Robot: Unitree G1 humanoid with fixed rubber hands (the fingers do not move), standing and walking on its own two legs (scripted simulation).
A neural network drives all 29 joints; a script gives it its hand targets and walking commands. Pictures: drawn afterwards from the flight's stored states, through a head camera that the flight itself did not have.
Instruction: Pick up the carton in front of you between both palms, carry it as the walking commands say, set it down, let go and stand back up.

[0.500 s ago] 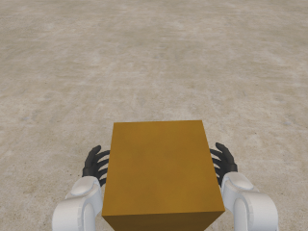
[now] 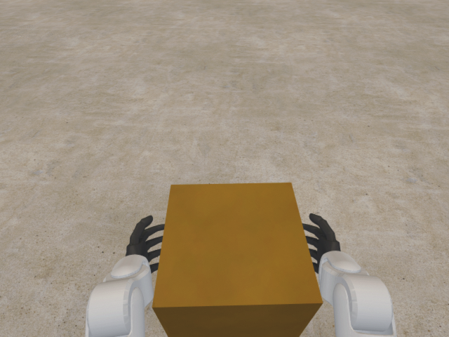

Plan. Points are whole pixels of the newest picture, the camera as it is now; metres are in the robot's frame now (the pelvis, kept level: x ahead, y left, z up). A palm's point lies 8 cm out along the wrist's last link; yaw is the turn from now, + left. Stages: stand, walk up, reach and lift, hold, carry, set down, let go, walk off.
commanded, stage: carry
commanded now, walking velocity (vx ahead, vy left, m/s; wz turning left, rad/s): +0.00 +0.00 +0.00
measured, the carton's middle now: (232, 270) +0.25 +0.00 +0.00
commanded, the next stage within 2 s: hold in 1.14 s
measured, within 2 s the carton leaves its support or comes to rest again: neither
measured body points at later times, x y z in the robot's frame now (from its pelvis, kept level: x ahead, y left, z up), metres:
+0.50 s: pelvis -0.02 +0.01 +0.00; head -0.03 +0.00 +0.45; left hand +0.27 +0.16 +0.02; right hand +0.26 -0.15 +0.01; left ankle -0.03 +0.12 -0.74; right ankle -0.01 -0.10 -0.74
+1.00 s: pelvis -0.02 +0.01 +0.00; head -0.02 +0.01 +0.45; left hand +0.28 +0.17 +0.02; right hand +0.27 -0.14 +0.02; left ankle -0.03 +0.12 -0.74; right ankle -0.01 -0.10 -0.74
